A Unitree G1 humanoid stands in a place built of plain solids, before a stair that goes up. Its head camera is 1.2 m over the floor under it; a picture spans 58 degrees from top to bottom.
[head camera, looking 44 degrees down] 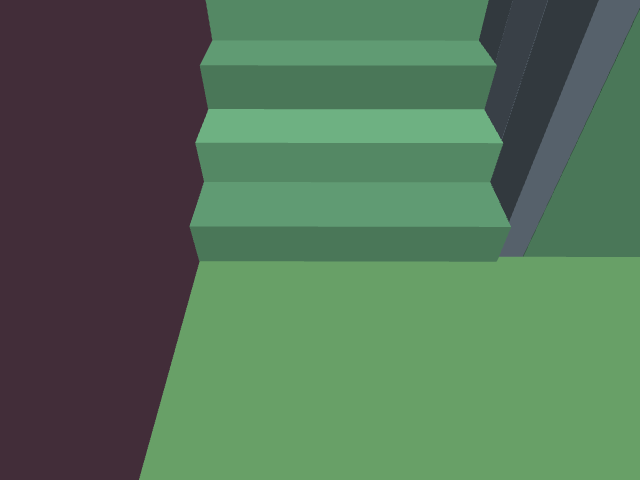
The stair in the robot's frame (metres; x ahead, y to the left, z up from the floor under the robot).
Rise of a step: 0.18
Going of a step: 0.26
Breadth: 1.13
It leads straight ahead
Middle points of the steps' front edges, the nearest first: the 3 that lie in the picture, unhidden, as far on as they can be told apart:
1.12 -0.11 0.18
1.38 -0.11 0.36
1.64 -0.11 0.54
